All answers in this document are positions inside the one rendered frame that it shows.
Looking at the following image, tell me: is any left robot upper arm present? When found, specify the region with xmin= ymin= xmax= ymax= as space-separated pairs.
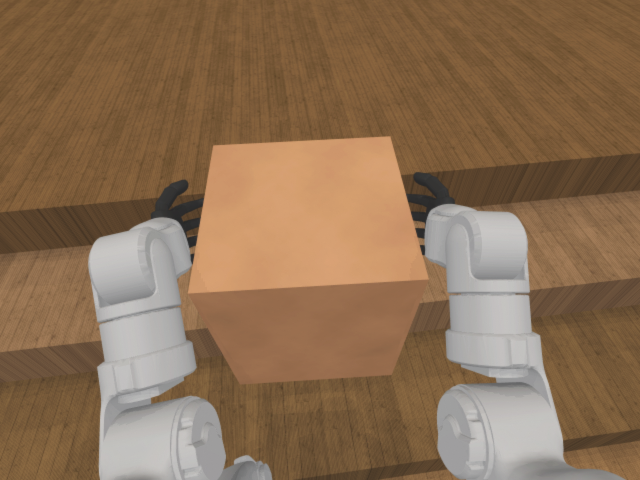
xmin=100 ymin=396 xmax=226 ymax=480

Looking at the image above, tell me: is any carton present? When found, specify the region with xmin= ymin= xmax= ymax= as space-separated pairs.
xmin=188 ymin=136 xmax=429 ymax=385

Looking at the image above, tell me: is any right robot upper arm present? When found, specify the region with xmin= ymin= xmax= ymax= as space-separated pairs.
xmin=437 ymin=382 xmax=626 ymax=480

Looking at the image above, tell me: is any robot right hand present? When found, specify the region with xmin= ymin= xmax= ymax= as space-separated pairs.
xmin=406 ymin=172 xmax=455 ymax=255

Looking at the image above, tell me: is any robot left hand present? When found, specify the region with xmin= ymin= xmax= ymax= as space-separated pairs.
xmin=151 ymin=180 xmax=204 ymax=264

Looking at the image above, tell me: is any left robot forearm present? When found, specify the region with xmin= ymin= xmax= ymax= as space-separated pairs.
xmin=88 ymin=217 xmax=197 ymax=480

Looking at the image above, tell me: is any left robot shin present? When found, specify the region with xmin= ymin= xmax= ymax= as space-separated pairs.
xmin=234 ymin=455 xmax=256 ymax=464

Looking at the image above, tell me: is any right robot forearm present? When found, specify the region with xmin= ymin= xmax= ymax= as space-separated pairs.
xmin=424 ymin=204 xmax=563 ymax=445

